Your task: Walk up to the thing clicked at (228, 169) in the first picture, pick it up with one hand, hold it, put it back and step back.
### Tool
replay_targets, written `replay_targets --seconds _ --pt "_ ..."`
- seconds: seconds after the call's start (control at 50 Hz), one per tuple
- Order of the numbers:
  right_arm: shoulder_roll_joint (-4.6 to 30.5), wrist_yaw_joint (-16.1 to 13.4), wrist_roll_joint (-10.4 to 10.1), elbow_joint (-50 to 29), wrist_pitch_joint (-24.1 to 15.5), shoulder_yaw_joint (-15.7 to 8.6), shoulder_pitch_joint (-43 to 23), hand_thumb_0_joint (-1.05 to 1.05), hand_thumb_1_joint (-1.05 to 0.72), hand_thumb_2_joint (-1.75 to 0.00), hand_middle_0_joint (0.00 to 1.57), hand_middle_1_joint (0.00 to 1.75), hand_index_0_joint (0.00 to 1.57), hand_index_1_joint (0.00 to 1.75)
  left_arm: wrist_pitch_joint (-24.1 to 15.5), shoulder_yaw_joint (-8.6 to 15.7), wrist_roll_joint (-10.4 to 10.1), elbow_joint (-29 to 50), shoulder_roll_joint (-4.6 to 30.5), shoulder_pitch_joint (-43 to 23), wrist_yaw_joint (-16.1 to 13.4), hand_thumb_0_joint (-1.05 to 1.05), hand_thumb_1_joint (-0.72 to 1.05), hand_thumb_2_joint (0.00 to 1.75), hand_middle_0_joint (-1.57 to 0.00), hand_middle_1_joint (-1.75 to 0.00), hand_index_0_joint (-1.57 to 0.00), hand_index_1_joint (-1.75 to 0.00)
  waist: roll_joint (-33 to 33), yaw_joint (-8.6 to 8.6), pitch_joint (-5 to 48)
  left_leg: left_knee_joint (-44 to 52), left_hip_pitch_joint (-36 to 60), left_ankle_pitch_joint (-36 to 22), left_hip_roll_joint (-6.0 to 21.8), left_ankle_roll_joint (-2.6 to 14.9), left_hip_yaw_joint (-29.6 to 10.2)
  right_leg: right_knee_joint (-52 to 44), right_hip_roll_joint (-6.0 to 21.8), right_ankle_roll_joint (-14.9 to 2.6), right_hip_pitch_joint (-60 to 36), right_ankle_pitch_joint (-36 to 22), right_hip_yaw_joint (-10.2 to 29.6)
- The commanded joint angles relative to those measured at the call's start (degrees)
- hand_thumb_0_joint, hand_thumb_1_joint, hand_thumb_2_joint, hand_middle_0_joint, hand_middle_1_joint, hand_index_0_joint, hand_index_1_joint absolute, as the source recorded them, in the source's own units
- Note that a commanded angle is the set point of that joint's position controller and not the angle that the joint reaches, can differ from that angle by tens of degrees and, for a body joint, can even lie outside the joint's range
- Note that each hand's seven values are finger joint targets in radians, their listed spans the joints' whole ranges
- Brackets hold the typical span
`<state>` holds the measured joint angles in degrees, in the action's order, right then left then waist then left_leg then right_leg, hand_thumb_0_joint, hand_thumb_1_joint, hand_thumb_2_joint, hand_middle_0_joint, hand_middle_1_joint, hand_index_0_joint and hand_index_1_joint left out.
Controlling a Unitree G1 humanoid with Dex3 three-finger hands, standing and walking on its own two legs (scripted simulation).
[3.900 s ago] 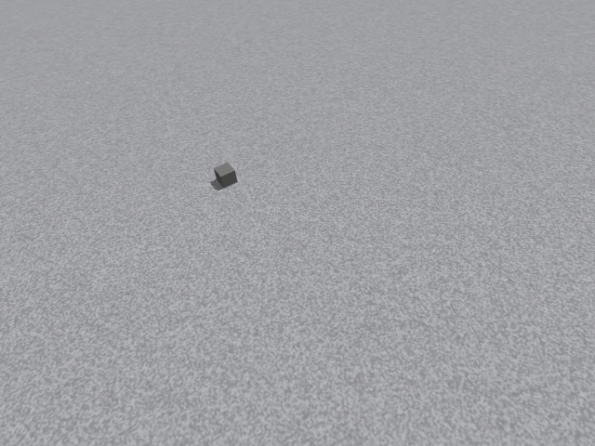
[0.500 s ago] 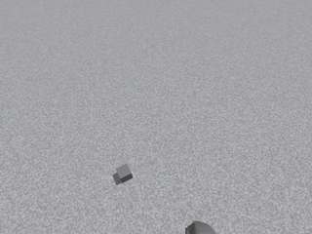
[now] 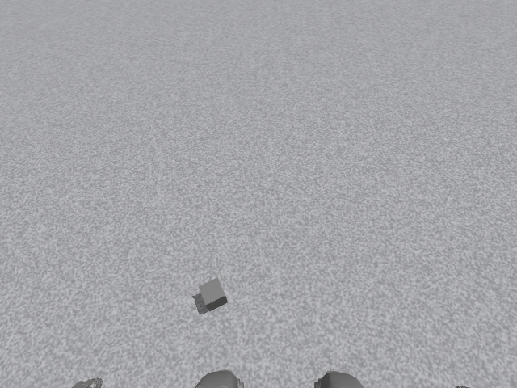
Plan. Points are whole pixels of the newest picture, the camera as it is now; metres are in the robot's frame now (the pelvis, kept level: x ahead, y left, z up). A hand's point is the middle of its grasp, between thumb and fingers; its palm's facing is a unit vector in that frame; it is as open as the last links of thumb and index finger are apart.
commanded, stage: walk up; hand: left
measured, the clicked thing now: (213, 294) +0.50 +0.24 -0.71
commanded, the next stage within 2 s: stand in 1.18 s
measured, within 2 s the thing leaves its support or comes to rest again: neither
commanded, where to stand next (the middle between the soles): +0.10 +0.01 m, yaw -1 degrees
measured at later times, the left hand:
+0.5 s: hand out of the picture +0.09 +0.28 -0.12, palm faces -0.01 -0.93 -0.38, open 7.4 cm
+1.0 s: hand out of the picture +0.12 +0.26 -0.12, palm faces -0.02 -0.94 -0.35, open 7.4 cm
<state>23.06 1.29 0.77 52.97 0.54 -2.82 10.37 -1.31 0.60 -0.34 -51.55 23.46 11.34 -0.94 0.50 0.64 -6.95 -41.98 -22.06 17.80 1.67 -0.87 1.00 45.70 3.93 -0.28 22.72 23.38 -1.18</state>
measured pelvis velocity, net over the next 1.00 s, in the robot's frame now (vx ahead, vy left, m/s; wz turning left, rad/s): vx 0.02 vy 0.01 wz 0.00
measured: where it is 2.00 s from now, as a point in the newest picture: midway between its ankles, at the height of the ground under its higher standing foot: outside the picture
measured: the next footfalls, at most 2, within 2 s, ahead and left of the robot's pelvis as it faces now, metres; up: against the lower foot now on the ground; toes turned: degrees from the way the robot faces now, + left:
none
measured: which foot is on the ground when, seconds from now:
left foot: down 0.00-1.00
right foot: down 0.00-1.00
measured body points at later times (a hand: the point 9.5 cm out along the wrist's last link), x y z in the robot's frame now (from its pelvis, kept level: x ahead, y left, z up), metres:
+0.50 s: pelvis +0.01 +0.01 +0.03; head +0.03 +0.01 +0.48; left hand +0.09 +0.33 -0.10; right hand +0.13 -0.29 -0.10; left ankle +0.05 +0.14 -0.71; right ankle +0.04 -0.13 -0.71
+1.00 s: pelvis +0.02 +0.01 +0.04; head +0.03 +0.01 +0.49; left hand +0.12 +0.31 -0.09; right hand +0.10 -0.29 -0.10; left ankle +0.05 +0.14 -0.71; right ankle +0.04 -0.13 -0.71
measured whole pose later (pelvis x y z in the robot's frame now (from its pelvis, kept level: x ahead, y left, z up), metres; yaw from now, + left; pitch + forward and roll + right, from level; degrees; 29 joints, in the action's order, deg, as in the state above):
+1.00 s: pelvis +0.02 +0.01 +0.04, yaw +0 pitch -2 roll +0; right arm 20.6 1.4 0.3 66.1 0.7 -1.3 4.9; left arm -1.1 0.2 0.4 -65.9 20.0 3.7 0.4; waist 0.6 -0.6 -3.0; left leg -20.9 -9.5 9.2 1.4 -0.8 1.1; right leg 20.6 3.1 2.3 8.5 9.8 -1.0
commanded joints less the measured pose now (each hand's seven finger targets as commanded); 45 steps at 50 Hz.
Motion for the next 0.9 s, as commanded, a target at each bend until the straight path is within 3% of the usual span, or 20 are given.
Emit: replay_targets --seconds 0.0,0.02,0.04,0.06,0.08,0.1,0.14,0.16,0.18,0.24,0.3,0.46,0.62,0.88 --pt "13.08 -1.01 -0.54 -3.41 -1.43 -2.03 -5.11 0.0 -0.9 -0.9 0.2 0.3 0.2 0.3 -1.35 2.96 -0.02 -0.88 11.01 3.02 -0.79 0.0 0.9 0.9 -0.2 -0.3 -0.2 -0.3 6.06 1.82 9.39 12.71 0.07 -8.62 9.47 9.58 -12.0 -7.84 -1.63 -1.13 -8.15 -3.14 0.44" --pt "11.6 -0.91 -1.11 -2.82 -1.27 -1.4 -6.22 0.0 -0.9 -0.9 0.2 0.3 0.2 0.3 -1.88 3.14 0.14 -2.08 11.83 3.75 -0.79 0.0 0.9 0.9 -0.2 -0.3 -0.2 -0.3 5.86 2.6 9.74 9.76 0.0 -10.13 7.5 6.61 -9.0 -11.89 0.62 -1.8 -10.33 -10.44 2.95" --pt "10.55 -0.88 -1.32 -2.43 -1.04 -1.0 -5.97 0.0 -0.9 -0.9 0.2 0.3 0.2 0.3 -2.22 3.4 0.53 -2.18 13.85 2.03 -0.84 0.0 0.9 0.9 -0.2 -0.3 -0.2 -0.3 3.08 1.64 8.98 6.9 -0.09 -8.28 4.66 4.27 -6.91 -15.5 3.97 -3.17 -8.57 -11.68 8.59" --pt "10.66 -0.92 -1.42 -1.42 -0.79 -1.02 -4.39 0.0 -0.9 -0.9 0.2 0.3 0.2 0.3 -2.31 3.55 0.88 -1.91 15.67 -0.88 -0.75 0.0 0.9 0.9 -0.2 -0.3 -0.2 -0.3 0.57 -0.32 8.42 6.0 2.92 -3.91 3.1 3.31 -5.62 -17.58 6.96 -5.21 -4.74 -10.08 12.64" --pt "11.1 -0.99 -1.08 0.06 -0.66 -1.23 -2.51 0.0 -0.9 -0.9 0.2 0.3 0.2 0.3 -2.1 3.37 0.78 -1.68 15.73 -4.15 -0.65 0.0 0.9 0.9 -0.2 -0.3 -0.2 -0.3 -0.65 -1.89 7.86 7.19 5.67 -1.38 2.89 3.44 -5.32 -17.16 7.33 -5.64 -1.8 -8.96 12.55" --pt "11.58 -1.0 -0.78 1.09 -0.82 -1.24 -2.37 0.0 -0.9 -0.9 0.2 0.3 0.2 0.3 -1.96 2.77 0.49 -1.54 14.02 -5.66 -0.58 0.0 0.9 0.9 -0.2 -0.3 -0.2 -0.3 1.64 -1.92 7.9 10.46 7.12 -2.14 4.46 4.17 -7.24 -16.34 5.68 -4.28 -1.35 -8.79 9.85" --pt "11.77 -0.76 -0.88 1.47 -1.23 -1.09 -6.2 0.0 -0.9 -0.9 0.2 0.3 0.2 0.3 -1.79 1.97 0.31 -3.58 12.08 -4.67 -0.44 0.0 0.9 0.9 -0.2 -0.3 -0.2 -0.3 3.08 -0.09 8.25 13.32 5.77 -4.08 6.47 5.62 -9.45 -14.99 1.43 -2.19 -4.85 -9.68 4.58" --pt "11.86 -0.73 -0.82 1.75 -1.32 -0.85 -6.42 0.0 -0.9 -0.9 0.2 0.3 0.2 0.3 -1.73 1.94 0.26 -4.23 11.78 -4.78 -0.31 0.0 0.9 0.9 -0.2 -0.3 -0.2 -0.3 2.58 0.03 8.77 14.72 4.5 -3.82 7.16 6.37 -9.96 -14.14 0.59 -1.76 -7.36 -9.79 3.76" --pt "11.42 -0.73 -0.84 2.38 -1.38 -0.59 -6.91 0.0 -0.9 -0.9 0.2 0.3 0.2 0.3 -1.66 1.81 0.24 -5.14 11.33 -4.84 -0.21 0.0 0.9 0.9 -0.2 -0.3 -0.2 -0.3 2.21 0.31 8.42 15.93 3.68 -3.45 7.34 6.02 -10.02 -15.01 0.5 -1.79 -8.46 -9.08 3.73" --pt "10.96 -0.73 -0.97 3.74 -1.39 -0.16 -8.32 0.0 -0.9 -0.9 0.2 0.3 0.2 0.3 -1.84 1.65 0.05 -6.65 11.33 -5.25 -0.04 0.0 0.9 0.9 -0.2 -0.3 -0.2 -0.3 2.48 0.38 8.7 16.67 5.33 -4.52 6.21 4.55 -8.47 -18.1 2.03 -1.97 -10.11 -11.68 5.12" --pt "10.9 -0.74 -0.88 4.68 -1.37 -0.04 -9.29 0.0 -0.9 -0.9 0.2 0.3 0.2 0.3 -1.95 1.46 0.08 -7.61 11.39 -6.44 0.03 0.0 0.9 0.9 -0.2 -0.3 -0.2 -0.3 1.81 -0.03 9.49 17.21 8.72 -6.62 5.76 4.23 -7.36 -20.15 2.79 -1.56 -9.74 -14.49 5.18" --pt "10.22 -0.53 -0.88 7.2 -1.04 -0.16 -10.38 0.0 -0.9 -0.9 0.2 0.3 0.2 0.3 -1.67 1.16 0.36 -9.96 10.62 -9.36 0.36 0.0 0.9 0.9 -0.2 -0.3 -0.2 -0.3 -0.34 -0.59 8.48 21.77 10.91 -3.75 5.29 3.13 -6.4 -25.76 3.67 -1.03 -10.74 -12.15 5.58" --pt "9.52 -0.46 -0.88 8.88 -1.11 -0.1 -10.0 0.0 -0.9 -0.9 0.2 0.3 0.2 0.3 -1.67 1.44 0.59 -11.07 10.36 -10.19 0.38 0.0 0.9 0.9 -0.2 -0.3 -0.2 -0.3 -2.2 -0.52 10.04 22.89 14.27 -10.39 5.01 2.52 -5.01 -28.38 4.57 -0.52 -13.59 -16.93 5.4" --pt "9.85 -0.66 -0.5 9.44 -1.14 -0.35 -9.04 0.0 -0.9 -0.9 0.2 0.3 0.2 0.3 -1.0 1.8 0.74 -11.18 9.41 -10.43 0.42 0.0 0.9 0.9 -0.2 -0.3 -0.2 -0.3 0.44 -0.55 8.45 26.05 12.13 -6.3 5.54 2.29 -5.84 -28.57 3.79 -0.25 -14.81 -15.53 4.27"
